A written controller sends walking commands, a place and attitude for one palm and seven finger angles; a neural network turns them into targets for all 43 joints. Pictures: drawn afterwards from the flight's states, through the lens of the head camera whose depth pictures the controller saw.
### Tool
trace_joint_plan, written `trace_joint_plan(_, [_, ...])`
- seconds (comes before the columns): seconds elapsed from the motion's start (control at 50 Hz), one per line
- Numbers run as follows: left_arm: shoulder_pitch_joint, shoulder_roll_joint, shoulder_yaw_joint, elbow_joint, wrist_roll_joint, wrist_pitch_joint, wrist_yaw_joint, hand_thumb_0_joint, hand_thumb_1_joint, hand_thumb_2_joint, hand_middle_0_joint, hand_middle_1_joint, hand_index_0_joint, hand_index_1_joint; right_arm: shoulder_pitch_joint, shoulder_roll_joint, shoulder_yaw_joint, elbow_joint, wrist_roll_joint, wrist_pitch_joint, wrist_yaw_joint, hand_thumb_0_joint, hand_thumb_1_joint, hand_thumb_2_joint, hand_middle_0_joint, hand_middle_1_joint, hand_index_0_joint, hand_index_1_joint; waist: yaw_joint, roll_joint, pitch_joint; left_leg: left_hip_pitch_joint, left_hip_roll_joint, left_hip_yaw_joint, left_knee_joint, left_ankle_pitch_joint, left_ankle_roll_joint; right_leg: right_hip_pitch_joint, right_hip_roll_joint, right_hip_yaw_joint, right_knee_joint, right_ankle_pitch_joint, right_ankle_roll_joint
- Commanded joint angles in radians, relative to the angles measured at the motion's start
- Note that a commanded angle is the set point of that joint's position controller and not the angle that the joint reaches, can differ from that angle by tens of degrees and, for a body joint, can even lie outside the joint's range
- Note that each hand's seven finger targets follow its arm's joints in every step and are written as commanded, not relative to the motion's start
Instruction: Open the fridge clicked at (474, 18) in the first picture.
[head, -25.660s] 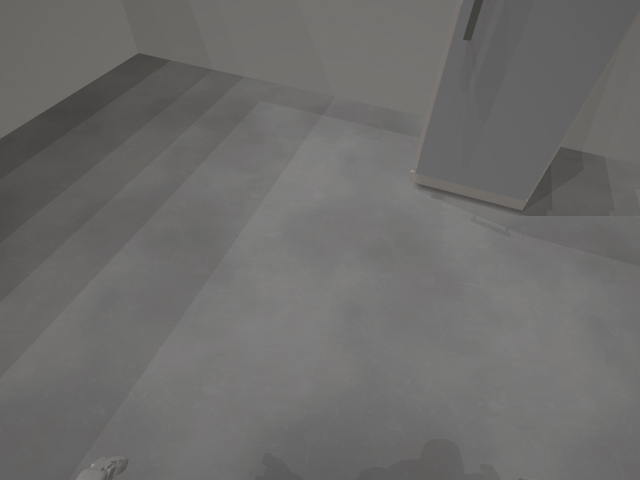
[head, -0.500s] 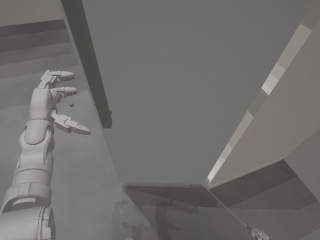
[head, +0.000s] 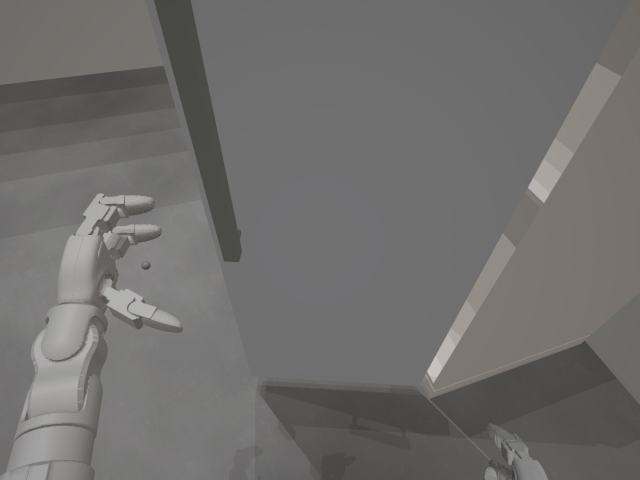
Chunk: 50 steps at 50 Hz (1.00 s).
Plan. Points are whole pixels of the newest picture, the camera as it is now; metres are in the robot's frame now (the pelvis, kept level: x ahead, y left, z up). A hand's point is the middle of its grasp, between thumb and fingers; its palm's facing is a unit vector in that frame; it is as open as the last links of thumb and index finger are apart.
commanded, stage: slip the hand off the handle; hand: left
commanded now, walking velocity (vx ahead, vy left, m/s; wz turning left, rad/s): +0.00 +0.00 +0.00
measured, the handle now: (212, 144) +0.48 +0.19 +0.18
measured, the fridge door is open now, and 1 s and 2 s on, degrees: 68 68 68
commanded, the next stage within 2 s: draw the hand back to the body in 0.22 s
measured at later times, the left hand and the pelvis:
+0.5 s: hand (123, 289) +0.28 +0.24 +0.13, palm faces +0.19 -0.98 +0.02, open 14.6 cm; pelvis -0.01 -0.01 +0.01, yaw +1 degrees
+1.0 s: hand (71, 321) +0.23 +0.27 +0.14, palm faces +0.39 -0.89 -0.24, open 13.9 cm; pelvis +0.00 -0.01 +0.02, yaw +1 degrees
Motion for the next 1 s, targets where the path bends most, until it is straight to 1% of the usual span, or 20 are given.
trace_joint_plan(0.0, [-0.264, 0.208, 0.064, -0.26, -0.021, -0.057, 0.002, 0.0, -0.55, 0.2, -0.25, -1.15, -0.25, -1.15, -0.069, -0.138, -0.047, -0.145, 0.001, -0.064, -0.022, 0.0, -0.9, -0.9, 0.2, 0.3, 0.2, 0.3, -0.001, 0.05, -0.188, 0.189, -0.021, -0.043, -0.135, 0.105, 0.01, 0.007, 0.049, -0.012, -0.107, 0.137, -0.04])
trace_joint_plan(0.06, [-0.237, 0.165, 0.026, -0.294, -0.024, -0.045, 0.002, 0.0, -0.55, 0.2, -0.25, -1.15, -0.25, -1.15, -0.082, -0.131, -0.04, -0.155, 0.004, -0.078, -0.024, 0.0, -0.9, -0.9, 0.2, 0.3, 0.2, 0.3, -0.003, 0.041, -0.168, 0.189, -0.022, -0.047, -0.147, 0.066, 0.012, 0.004, 0.046, -0.012, -0.119, 0.105, -0.038])
trace_joint_plan(0.12, [-0.21, 0.189, 0.047, -0.274, -0.025, -0.035, 0.007, 0.0, -0.55, 0.2, -0.25, -1.15, -0.25, -1.15, -0.084, -0.136, -0.036, -0.148, 0.001, -0.086, -0.031, 0.0, -0.9, -0.9, 0.2, 0.3, 0.2, 0.3, -0.003, -0.006, -0.124, 0.163, -0.024, -0.047, -0.154, 0.007, 0.015, -0.001, 0.044, -0.004, -0.143, 0.051, -0.033])
trace_joint_plan(0.2, [-0.188, 0.176, 0.038, -0.358, -0.025, -0.052, 0.003, 0.0, -0.55, 0.2, -0.25, -1.15, -0.25, -1.15, -0.103, -0.125, -0.032, -0.156, -0.001, -0.104, -0.033, 0.0, -0.9, -0.9, 0.2, 0.3, 0.2, 0.3, 0.008, 0.059, -0.174, 0.195, -0.031, -0.04, -0.151, 0.045, 0.015, 0.03, 0.04, 0.002, -0.137, 0.08, -0.038])
trace_joint_plan(0.32, [-0.186, 0.212, 0.07, -0.323, -0.037, -0.059, 0.0, 0.0, -0.55, 0.2, -0.25, -1.15, -0.25, -1.15, -0.099, -0.131, -0.028, -0.129, -0.004, -0.121, -0.043, 0.0, -0.9, -0.9, 0.2, 0.3, 0.2, 0.3, 0.001, 0.016, -0.13, 0.164, -0.03, -0.036, -0.146, 0.023, 0.017, 0.023, 0.035, 0.012, -0.155, 0.052, -0.03])
trace_joint_plan(0.34, [-0.229, 0.119, 0.115, -0.265, -0.255, 0.016, -0.061, 0.0, -0.55, 0.2, -0.25, -1.15, -0.25, -1.15, -0.133, -0.132, -0.019, -0.131, 0.03, -0.135, -0.059, 0.0, -0.9, -0.9, 0.2, 0.3, 0.2, 0.3, 0.005, -0.019, -0.182, 0.185, -0.034, -0.039, -0.17, -0.011, 0.011, 0.12, 0.022, 0.034, -0.207, 0.03, -0.035])
trace_joint_plan(0.36, [-0.276, 0.171, 0.119, -0.307, -0.27, 0.053, -0.098, 0.0, -0.55, 0.2, -0.25, -1.15, -0.25, -1.15, -0.152, -0.133, -0.01, -0.136, 0.035, -0.149, -0.074, 0.0, -0.9, -0.9, 0.2, 0.3, 0.2, 0.3, 0.016, 0.019, -0.179, 0.196, -0.035, -0.037, -0.176, -0.008, 0.012, 0.138, 0.015, 0.044, -0.221, 0.027, -0.035])
trace_joint_plan(0.38, [-0.267, 0.223, 0.155, -0.316, -0.255, 0.083, -0.108, 0.0, -0.55, 0.2, -0.25, -1.15, -0.25, -1.15, -0.146, -0.133, -0.008, -0.134, 0.032, -0.157, -0.083, 0.0, -0.9, -0.9, 0.2, 0.3, 0.2, 0.3, 0.028, 0.036, -0.188, 0.208, -0.036, -0.043, -0.186, 0.023, 0.015, 0.139, 0.017, 0.039, -0.217, 0.058, -0.036])
trace_joint_plan(0.42, [-0.174, 0.245, 0.141, -0.339, -0.178, 0.119, -0.096, 0.0, -0.55, 0.2, -0.25, -1.15, -0.25, -1.15, -0.125, -0.128, -0.008, -0.141, 0.022, -0.169, -0.077, 0.0, -0.9, -0.9, 0.2, 0.3, 0.2, 0.3, 0.042, 0.03, -0.161, 0.217, -0.031, -0.045, -0.2, 0.086, 0.02, 0.128, 0.022, 0.016, -0.195, 0.123, -0.032])
trace_joint_plan(0.44, [-0.146, 0.204, 0.101, -0.363, -0.157, 0.127, -0.091, 0.0, -0.55, 0.2, -0.25, -1.15, -0.25, -1.15, -0.125, -0.12, -0.006, -0.148, 0.022, -0.173, -0.069, 0.0, -0.9, -0.9, 0.2, 0.3, 0.2, 0.3, 0.036, 0.063, -0.136, 0.225, -0.03, -0.04, -0.207, 0.105, 0.02, 0.112, 0.022, 0.009, -0.192, 0.147, -0.032])
trace_joint_plan(0.52, [-0.057, 0.204, 0.159, -0.406, -0.197, 0.133, -0.09, 0.0, -0.55, 0.2, -0.25, -1.15, -0.25, -1.15, -0.117, -0.127, -0.013, -0.15, 0.02, -0.183, -0.052, 0.0, -0.9, -0.9, 0.2, 0.3, 0.2, 0.3, 0.044, -0.009, -0.132, 0.231, -0.029, -0.042, -0.208, 0.14, 0.015, 0.143, 0.031, -0.001, -0.198, 0.185, -0.033])
trace_joint_plan(0.56, [-0.024, 0.17, 0.14, -0.464, -0.206, 0.145, -0.1, 0.0, -0.55, 0.2, -0.25, -1.15, -0.25, -1.15, -0.126, -0.121, -0.012, -0.162, 0.023, -0.191, -0.047, 0.0, -0.9, -0.9, 0.2, 0.3, 0.2, 0.3, 0.047, 0.041, -0.151, 0.258, -0.032, -0.033, -0.21, 0.154, 0.014, 0.142, 0.031, -0.002, -0.193, 0.207, -0.032])
trace_joint_plan(0.6, [-0.006, 0.159, 0.13, -0.484, -0.204, 0.168, -0.098, 0.0, -0.55, 0.2, -0.25, -1.15, -0.25, -1.15, -0.124, -0.123, -0.011, -0.162, 0.025, -0.194, -0.048, 0.0, -0.9, -0.9, 0.2, 0.3, 0.2, 0.3, 0.041, 0.032, -0.118, 0.256, -0.031, -0.038, -0.221, 0.138, 0.014, 0.125, 0.034, -0.009, -0.201, 0.186, -0.031])
trace_joint_plan(0.62, [0.022, 0.174, 0.151, -0.474, -0.205, 0.18, -0.094, 0.0, -0.55, 0.2, -0.25, -1.15, -0.25, -1.15, -0.119, -0.126, -0.014, -0.158, 0.023, -0.194, -0.048, 0.0, -0.9, -0.9, 0.2, 0.3, 0.2, 0.3, 0.044, -0.012, -0.106, 0.247, -0.028, -0.039, -0.221, 0.134, 0.015, 0.13, 0.036, -0.008, -0.209, 0.177, -0.029])
trace_joint_plan(0.72, [0.038, 0.203, 0.176, -0.612, -0.193, 0.206, -0.078, 0.0, -0.55, 0.2, -0.25, -1.15, -0.25, -1.15, -0.133, -0.124, -0.012, -0.163, 0.02, -0.194, -0.052, 0.0, -0.9, -0.9, 0.2, 0.3, 0.2, 0.3, 0.048, 0.044, -0.129, 0.285, -0.031, -0.038, -0.228, 0.16, 0.017, 0.154, 0.038, -0.008, -0.214, 0.196, -0.032])
trace_joint_plan(0.82, [0.068, 0.18, 0.164, -0.645, -0.202, 0.223, -0.084, 0.0, -0.369, 0.287, -0.244, -1.044, -0.244, -1.044, -0.141, -0.119, -0.005, -0.153, 0.018, -0.198, -0.06, 0.0, -0.9, -0.9, 0.2, 0.3, 0.2, 0.3, 0.041, 0.029, -0.093, 0.3, -0.03, -0.044, -0.238, 0.163, 0.016, 0.154, 0.041, -0.015, -0.231, 0.204, -0.03])
trace_joint_plan(0.84, [0.079, 0.317, 0.182, -0.671, -0.049, 0.193, 0.051, 0.0, -0.332, 0.305, -0.242, -1.023, -0.242, -1.023, -0.176, -0.116, -0.01, -0.137, -0.01, -0.186, -0.061, 0.0, -0.9, -0.9, 0.2, 0.3, 0.2, 0.3, 0.046, 0.027, 0.007, 0.277, -0.037, -0.034, -0.264, 0.129, 0.019, 0.12, 0.019, 0.039, -0.333, 0.152, -0.023])
trace_joint_plan(0.86, [0.15, 0.208, 0.125, -0.637, -0.036, 0.19, 0.103, 0.0, -0.296, 0.322, -0.241, -1.001, -0.241, -1.001, -0.176, -0.102, -0.006, -0.136, -0.016, -0.178, -0.062, 0.0, -0.9, -0.9, 0.2, 0.3, 0.2, 0.3, 0.032, 0.012, 0.031, 0.283, -0.034, -0.034, -0.279, 0.098, 0.018, 0.126, 0.009, 0.026, -0.335, 0.107, -0.021])
trace_joint_plan(0.88, [0.176, 0.186, 0.096, -0.638, -0.009, 0.186, 0.138, 0.0, -0.26, 0.34, -0.24, -0.98, -0.24, -0.98, -0.176, -0.101, -0.003, -0.127, -0.019, -0.165, -0.06, 0.0, -0.9, -0.9, 0.2, 0.3, 0.2, 0.3, 0.032, 0.005, 0.044, 0.295, -0.028, -0.039, -0.294, 0.085, 0.02, 0.136, 0.01, 0.021, -0.336, 0.093, -0.021])
trace_joint_plan(0.98, [0.188, 0.191, 0.084, -0.739, 0.047, 0.149, 0.223, 0.0, -0.079, 0.428, -0.234, -0.874, -0.234, -0.874, -0.187, -0.097, -0.004, -0.119, -0.033, -0.135, -0.057, 0.0, -0.9, -0.9, 0.2, 0.3, 0.2, 0.3, 0.033, 0.081, -0.027, 0.388, -0.021, -0.041, -0.352, 0.098, 0.019, 0.217, 0.011, 0.016, -0.345, 0.123, -0.024])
